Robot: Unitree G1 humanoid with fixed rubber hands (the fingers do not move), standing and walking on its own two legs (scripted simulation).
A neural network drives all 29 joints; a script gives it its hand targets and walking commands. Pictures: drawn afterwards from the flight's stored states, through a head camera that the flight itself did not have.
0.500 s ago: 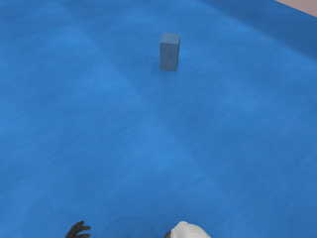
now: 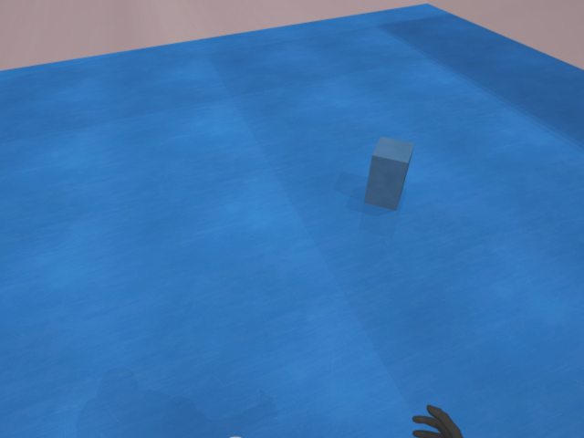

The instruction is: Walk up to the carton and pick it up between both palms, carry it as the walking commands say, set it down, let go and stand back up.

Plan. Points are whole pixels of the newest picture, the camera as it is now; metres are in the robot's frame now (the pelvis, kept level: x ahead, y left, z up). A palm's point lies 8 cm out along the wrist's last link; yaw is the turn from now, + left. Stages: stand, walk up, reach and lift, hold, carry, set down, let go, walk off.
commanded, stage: walk up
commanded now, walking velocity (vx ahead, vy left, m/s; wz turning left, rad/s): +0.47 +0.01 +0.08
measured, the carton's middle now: (388, 174) +1.46 -0.30 -0.63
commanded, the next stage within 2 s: none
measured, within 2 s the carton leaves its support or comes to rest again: neither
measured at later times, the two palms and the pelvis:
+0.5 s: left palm (194, 253) +0.49 +0.27 -0.11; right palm out of the picture +0.14 -0.19 -0.11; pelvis +0.30 +0.03 +0.00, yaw +3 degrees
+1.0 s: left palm (200, 286) +0.41 +0.24 -0.11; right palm (409, 170) +0.77 -0.20 -0.08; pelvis +0.54 +0.01 +0.01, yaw -2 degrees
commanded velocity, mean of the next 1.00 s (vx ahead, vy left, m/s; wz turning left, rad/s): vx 0.48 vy -0.01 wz -0.06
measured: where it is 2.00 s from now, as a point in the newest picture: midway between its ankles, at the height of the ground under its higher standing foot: (323, 269)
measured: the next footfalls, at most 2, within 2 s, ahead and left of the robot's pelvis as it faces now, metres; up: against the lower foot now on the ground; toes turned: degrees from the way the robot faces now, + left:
left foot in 0.14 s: +0.19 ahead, +0.16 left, +0.00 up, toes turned +7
right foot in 0.58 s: +0.52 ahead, -0.07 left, +0.00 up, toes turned -6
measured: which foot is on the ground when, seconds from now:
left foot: up 0.00-0.12, down 0.14-0.60, up 0.62-1.00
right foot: down 0.00-0.18, up 0.20-0.56, down 0.58-1.00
